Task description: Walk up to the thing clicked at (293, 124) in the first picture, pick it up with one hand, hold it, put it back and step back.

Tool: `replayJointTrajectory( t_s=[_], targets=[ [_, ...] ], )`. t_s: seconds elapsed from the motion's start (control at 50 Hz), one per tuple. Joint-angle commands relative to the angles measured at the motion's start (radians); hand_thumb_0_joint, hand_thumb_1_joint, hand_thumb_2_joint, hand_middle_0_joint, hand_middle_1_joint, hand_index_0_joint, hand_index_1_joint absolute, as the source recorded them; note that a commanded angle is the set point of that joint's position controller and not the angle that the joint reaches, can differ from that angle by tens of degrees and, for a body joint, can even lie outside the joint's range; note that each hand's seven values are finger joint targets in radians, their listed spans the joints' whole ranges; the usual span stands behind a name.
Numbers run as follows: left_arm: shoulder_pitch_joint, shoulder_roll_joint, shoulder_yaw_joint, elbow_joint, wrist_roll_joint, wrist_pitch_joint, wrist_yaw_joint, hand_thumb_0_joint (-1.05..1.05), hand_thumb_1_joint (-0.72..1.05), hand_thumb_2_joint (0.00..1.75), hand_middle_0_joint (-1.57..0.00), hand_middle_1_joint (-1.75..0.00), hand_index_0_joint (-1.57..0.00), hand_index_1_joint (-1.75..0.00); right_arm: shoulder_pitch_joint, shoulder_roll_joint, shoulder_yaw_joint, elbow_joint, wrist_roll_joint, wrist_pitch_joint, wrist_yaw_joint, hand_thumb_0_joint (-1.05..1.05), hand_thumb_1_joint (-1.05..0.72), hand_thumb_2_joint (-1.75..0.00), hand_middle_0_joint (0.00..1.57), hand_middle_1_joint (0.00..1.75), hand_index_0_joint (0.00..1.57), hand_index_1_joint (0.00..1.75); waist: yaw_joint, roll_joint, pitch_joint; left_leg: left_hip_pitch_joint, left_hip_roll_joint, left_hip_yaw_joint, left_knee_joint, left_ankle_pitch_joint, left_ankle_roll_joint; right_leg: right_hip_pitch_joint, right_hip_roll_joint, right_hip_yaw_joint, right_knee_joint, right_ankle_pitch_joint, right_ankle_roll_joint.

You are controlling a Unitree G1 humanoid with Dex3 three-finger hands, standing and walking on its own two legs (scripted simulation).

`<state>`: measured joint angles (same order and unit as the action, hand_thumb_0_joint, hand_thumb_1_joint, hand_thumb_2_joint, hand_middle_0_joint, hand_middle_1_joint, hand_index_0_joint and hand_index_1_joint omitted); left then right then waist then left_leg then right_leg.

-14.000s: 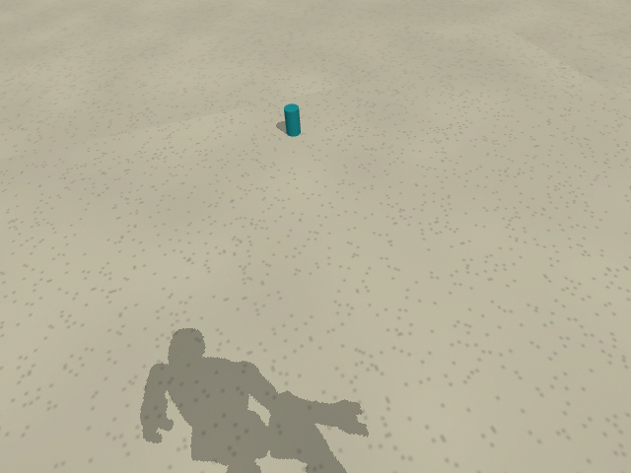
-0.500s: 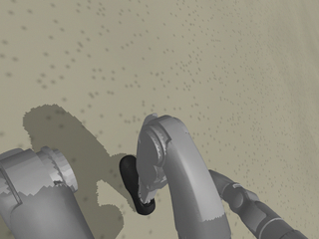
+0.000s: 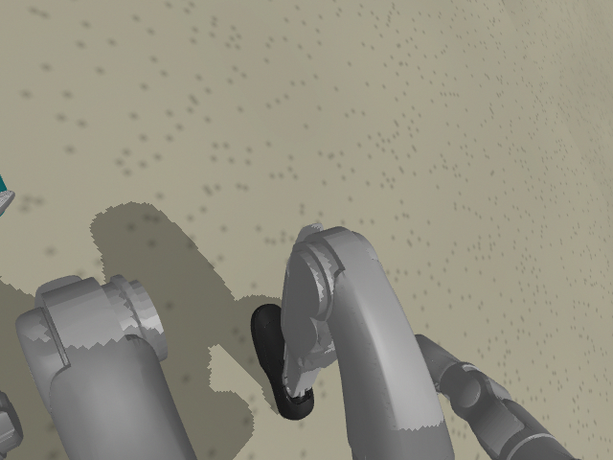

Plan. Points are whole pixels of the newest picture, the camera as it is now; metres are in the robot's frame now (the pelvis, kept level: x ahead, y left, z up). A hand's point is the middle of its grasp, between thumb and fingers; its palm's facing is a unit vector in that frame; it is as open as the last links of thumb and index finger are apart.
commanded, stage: settle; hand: left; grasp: from the side
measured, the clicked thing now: out of the picture +0.45 +0.29 -0.18
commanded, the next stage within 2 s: lift in 1.50 s
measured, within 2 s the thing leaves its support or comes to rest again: neither
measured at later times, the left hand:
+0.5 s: hand out of the picture +0.42 +0.31 -0.04, palm faces +0.33 -0.94 -0.06, open 10.9 cm
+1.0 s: hand out of the picture +0.43 +0.30 +0.01, palm faces +0.32 -0.94 -0.06, open 10.9 cm
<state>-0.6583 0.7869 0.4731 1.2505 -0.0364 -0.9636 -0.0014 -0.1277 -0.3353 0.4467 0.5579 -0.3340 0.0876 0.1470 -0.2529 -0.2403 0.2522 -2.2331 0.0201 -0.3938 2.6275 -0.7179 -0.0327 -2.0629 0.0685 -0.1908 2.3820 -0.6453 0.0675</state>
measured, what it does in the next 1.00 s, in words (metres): rises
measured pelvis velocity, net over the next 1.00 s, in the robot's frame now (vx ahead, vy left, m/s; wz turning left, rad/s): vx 0.02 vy -0.03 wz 0.16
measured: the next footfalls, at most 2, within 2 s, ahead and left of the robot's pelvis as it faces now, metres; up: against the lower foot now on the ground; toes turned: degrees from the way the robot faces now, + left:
none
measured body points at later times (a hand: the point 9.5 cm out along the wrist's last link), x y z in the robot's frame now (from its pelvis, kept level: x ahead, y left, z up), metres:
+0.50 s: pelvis +0.01 -0.01 +0.03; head +0.21 +0.13 +0.41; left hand +0.39 +0.36 -0.04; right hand +0.19 -0.25 -0.06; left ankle +0.07 +0.13 -0.26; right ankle +0.14 -0.14 -0.26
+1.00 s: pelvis +0.02 -0.03 +0.05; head +0.23 +0.07 +0.44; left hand +0.41 +0.35 +0.02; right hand +0.19 -0.27 -0.06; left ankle +0.07 +0.13 -0.26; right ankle +0.14 -0.14 -0.26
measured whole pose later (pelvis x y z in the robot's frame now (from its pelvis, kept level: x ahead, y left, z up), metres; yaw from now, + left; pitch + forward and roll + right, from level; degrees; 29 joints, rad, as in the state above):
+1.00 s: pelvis +0.02 -0.03 +0.05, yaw +9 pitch +31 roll -7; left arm -0.65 0.49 0.45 0.90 -0.10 -0.57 -0.19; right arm 0.08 -0.30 0.08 0.63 -0.10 0.08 0.07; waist -0.15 -0.02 -0.06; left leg -2.21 0.04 -0.19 2.36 -0.71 -0.06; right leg -2.14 -0.01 -0.05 2.30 -0.71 0.04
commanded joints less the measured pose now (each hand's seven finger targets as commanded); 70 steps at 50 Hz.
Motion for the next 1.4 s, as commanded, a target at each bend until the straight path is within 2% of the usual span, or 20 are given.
replayJointTrajectory(
  t_s=[0.0,0.1,0.16,0.24,0.26,0.32,0.44,0.48,0.54,0.6,0.66,0.7,0.78,0.8,0.9,1.16,1.26,1.28,1.3,1.38],
  targets=[
    [-0.247,0.147,-0.016,-0.318,-0.026,-0.043,-0.020,0.00,0.26,1.23,-1.26,-1.36,-1.26,-1.38,0.093,-0.348,-0.167,-0.007,0.027,0.011,-0.015,0.00,-0.91,-0.90,0.20,0.30,0.20,0.30,-0.059,0.650,-0.701,0.486,0.057,0.143,-0.365,0.205,-0.006,0.259,0.021,-0.103,-0.154,0.245,-0.082],
    [-0.271,0.075,-0.054,-0.414,-0.051,0.036,-0.046,0.00,0.22,1.21,-1.26,-1.36,-1.26,-1.38,0.136,-0.322,-0.223,-0.006,0.075,0.003,-0.015,0.00,-0.90,-0.90,0.20,0.30,0.20,0.30,-0.034,0.610,-0.712,0.426,0.043,0.166,-0.397,0.100,0.011,0.204,0.013,-0.083,-0.180,0.163,-0.087],
    [-0.235,0.036,-0.067,-0.463,-0.064,0.085,-0.071,0.00,0.19,1.22,-1.25,-1.37,-1.26,-1.38,0.162,-0.300,-0.259,-0.006,0.105,0.001,-0.018,0.00,-0.90,-0.90,0.20,0.30,0.20,0.30,0.006,0.589,-0.742,0.408,0.034,0.189,-0.411,0.080,0.019,0.195,0.008,-0.064,-0.192,0.142,-0.091],
    [-0.231,0.028,-0.050,-0.498,-0.069,0.141,-0.081,0.00,0.17,1.20,-1.23,-1.35,-1.23,-1.36,0.192,-0.280,-0.294,-0.012,0.139,0.003,-0.027,0.00,-0.90,-0.90,0.20,0.30,0.20,0.30,0.028,0.566,-0.773,0.399,0.027,0.207,-0.434,0.061,0.026,0.175,0.001,-0.045,-0.208,0.115,-0.095],
    [-0.234,-0.009,-0.066,-0.512,-0.075,0.151,-0.083,0.00,0.15,1.20,-1.23,-1.35,-1.23,-1.37,0.200,-0.271,-0.300,-0.013,0.146,0.003,-0.027,0.00,-0.90,-0.90,0.20,0.30,0.20,0.30,0.025,0.557,-0.789,0.409,0.025,0.209,-0.440,0.067,0.026,0.171,-0.003,-0.041,-0.211,0.122,-0.097],
    [-0.239,0.005,-0.049,-0.543,-0.074,0.181,-0.088,0.00,0.18,1.19,-1.21,-1.34,-1.22,-1.35,0.219,-0.270,-0.332,-0.006,0.162,0.005,-0.037,0.00,-0.89,-0.90,0.20,0.30,0.20,0.30,0.049,0.567,-0.823,0.436,0.022,0.224,-0.456,0.085,0.027,0.166,-0.009,-0.026,-0.221,0.126,-0.099],
    [-0.226,-0.031,-0.040,-0.557,-0.084,0.218,-0.118,0.00,0.11,1.16,-1.18,-1.31,-1.18,-1.32,0.257,-0.234,-0.363,0.009,0.188,0.005,-0.051,0.00,-0.89,-0.90,0.20,0.30,0.20,0.30,0.064,0.543,-0.892,0.462,0.016,0.254,-0.467,0.128,0.031,0.183,-0.018,0.003,-0.237,0.148,-0.101],
    [-0.285,-0.006,-0.030,-0.624,-0.087,0.220,-0.126,0.00,0.07,1.16,-1.17,-1.31,-1.17,-1.32,0.272,-0.234,-0.377,0.013,0.194,0.004,-0.057,0.00,-0.89,-0.90,0.20,0.30,0.20,0.30,0.069,0.556,-0.920,0.474,0.014,0.261,-0.481,0.138,0.032,0.198,-0.021,0.010,-0.246,0.152,-0.102],
    [-0.259,-0.047,-0.036,-0.543,-0.095,0.248,-0.145,0.00,0.03,1.15,-1.17,-1.30,-1.17,-1.32,0.274,-0.215,-0.381,0.017,0.207,0.001,-0.063,0.00,-0.89,-0.90,0.20,0.30,0.20,0.30,0.063,0.500,-0.902,0.430,0.009,0.276,-0.482,0.123,0.041,0.199,-0.024,0.018,-0.264,0.137,-0.098],
    [-0.284,-0.006,-0.008,-0.603,-0.088,0.252,-0.153,0.00,0.00,1.14,-1.15,-1.29,-1.16,-1.31,0.289,-0.219,-0.399,0.022,0.213,-0.001,-0.070,0.00,-0.90,-0.90,0.20,0.30,0.20,0.30,0.093,0.525,-0.960,0.487,0.010,0.284,-0.497,0.160,0.035,0.204,-0.028,0.024,-0.263,0.151,-0.103],
    [-0.329,-0.054,-0.032,-0.623,-0.099,0.266,-0.169,0.00,0.01,1.16,-1.16,-1.31,-1.16,-1.32,0.300,-0.208,-0.410,0.023,0.216,-0.005,-0.074,0.00,-0.90,-0.90,0.20,0.30,0.20,0.30,0.083,0.503,-0.985,0.473,0.008,0.297,-0.494,0.182,0.039,0.249,-0.031,0.036,-0.277,0.176,-0.099],
    [-0.272,-0.027,0.006,-0.562,-0.093,0.284,-0.169,0.00,-0.01,1.16,-1.15,-1.30,-1.15,-1.32,0.307,-0.204,-0.414,0.026,0.222,-0.008,-0.076,0.00,-0.90,-0.90,0.20,0.30,0.20,0.30,0.094,0.480,-0.971,0.456,0.007,0.305,-0.498,0.178,0.043,0.256,-0.032,0.041,-0.287,0.166,-0.096],
    [-0.315,-0.043,0.000,-0.614,-0.096,0.290,-0.183,0.00,-0.02,1.16,-1.14,-1.30,-1.14,-1.32,0.315,-0.197,-0.425,0.020,0.226,-0.010,-0.081,0.00,-0.90,-0.90,0.20,0.30,0.20,0.30,0.100,0.470,-1.000,0.454,0.005,0.317,-0.511,0.165,0.047,0.287,-0.037,0.050,-0.310,0.155,-0.094],
    [-0.293,-0.018,0.028,-0.594,-0.094,0.296,-0.182,0.00,-0.02,1.16,-1.15,-1.31,-1.15,-1.32,0.319,-0.197,-0.430,0.018,0.228,-0.011,-0.084,0.00,-0.90,-0.90,0.20,0.30,0.20,0.30,0.118,0.454,-1.020,0.456,0.004,0.321,-0.511,0.170,0.048,0.301,-0.036,0.057,-0.318,0.160,-0.093],
    [-0.327,-0.034,0.029,-0.615,-0.099,0.299,-0.182,0.00,-0.04,1.17,-1.16,-1.31,-1.16,-1.33,0.329,-0.180,-0.432,0.023,0.233,-0.019,-0.089,0.00,-0.90,-0.90,0.20,0.30,0.20,0.30,0.105,0.434,-1.019,0.436,0.007,0.328,-0.510,0.182,0.054,0.326,-0.039,0.069,-0.331,0.176,-0.087],
    [-0.330,-0.057,0.021,-0.591,-0.082,0.320,-0.193,0.00,-0.10,1.21,-1.19,-1.35,-1.19,-1.37,0.341,-0.173,-0.454,0.033,0.237,-0.030,-0.098,0.00,-0.91,-0.90,0.20,0.30,0.20,0.30,0.117,0.458,-1.017,0.498,0.007,0.334,-0.564,0.184,0.049,0.304,-0.045,0.074,-0.353,0.155,-0.096],
    [-0.339,-0.050,0.036,-0.577,-0.079,0.323,-0.187,0.00,-0.07,1.25,-1.22,-1.39,-1.22,-1.41,0.352,-0.170,-0.458,0.036,0.240,-0.033,-0.100,0.00,-0.91,-0.90,0.20,0.30,0.20,0.30,0.117,0.439,-1.024,0.507,0.007,0.336,-0.573,0.180,0.049,0.313,-0.046,0.075,-0.365,0.150,-0.095],
    [-0.371,-0.069,0.016,-0.606,-0.082,0.319,-0.188,0.00,-0.06,1.25,-1.23,-1.38,-1.22,-1.41,0.345,-0.168,-0.458,0.033,0.240,-0.035,-0.099,0.00,-0.91,-0.90,0.20,0.30,0.20,0.30,0.112,0.446,-1.018,0.502,0.006,0.337,-0.577,0.168,0.049,0.301,-0.047,0.075,-0.364,0.139,-0.096],
    [-0.354,-0.058,0.033,-0.581,-0.082,0.323,-0.188,0.00,-0.07,1.26,-1.23,-1.39,-1.23,-1.42,0.353,-0.167,-0.458,0.037,0.240,-0.036,-0.099,0.00,-0.91,-0.90,0.20,0.30,0.20,0.30,0.111,0.432,-1.025,0.497,0.006,0.337,-0.576,0.162,0.051,0.316,-0.046,0.076,-0.371,0.137,-0.094],
    [-0.356,-0.072,0.016,-0.581,-0.073,0.324,-0.190,0.00,-0.01,1.27,-1.21,-1.39,-1.21,-1.41,0.358,-0.164,-0.463,0.045,0.240,-0.039,-0.102,0.00,-0.90,-0.90,0.20,0.30,0.20,0.30,0.117,0.455,-1.028,0.537,0.007,0.340,-0.591,0.175,0.047,0.299,-0.048,0.080,-0.377,0.144,-0.098]
  ],
)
